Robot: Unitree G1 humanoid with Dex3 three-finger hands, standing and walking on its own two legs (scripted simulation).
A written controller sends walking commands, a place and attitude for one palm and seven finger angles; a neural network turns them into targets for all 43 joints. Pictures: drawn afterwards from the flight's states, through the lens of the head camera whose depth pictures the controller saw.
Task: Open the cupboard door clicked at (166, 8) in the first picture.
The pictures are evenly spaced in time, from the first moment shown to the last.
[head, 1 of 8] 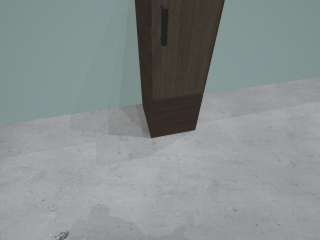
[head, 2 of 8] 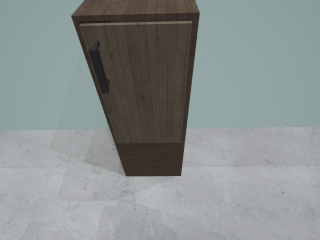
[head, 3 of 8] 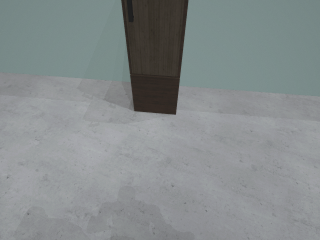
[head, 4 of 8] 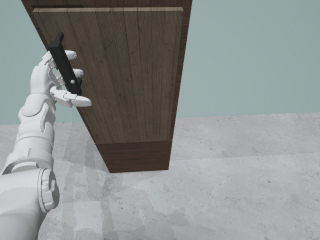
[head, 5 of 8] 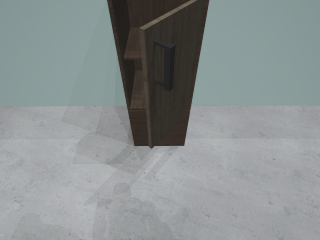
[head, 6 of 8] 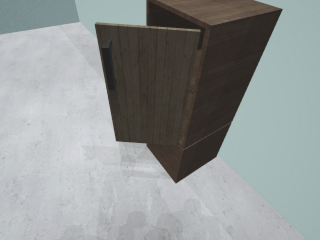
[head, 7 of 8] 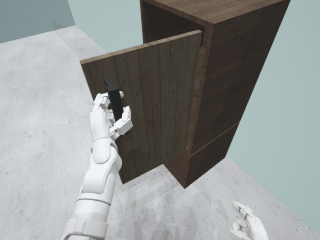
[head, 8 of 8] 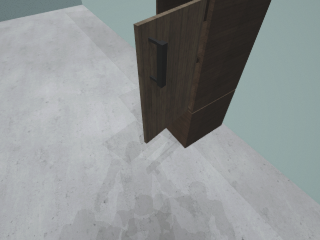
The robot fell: no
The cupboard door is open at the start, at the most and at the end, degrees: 0 101 100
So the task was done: yes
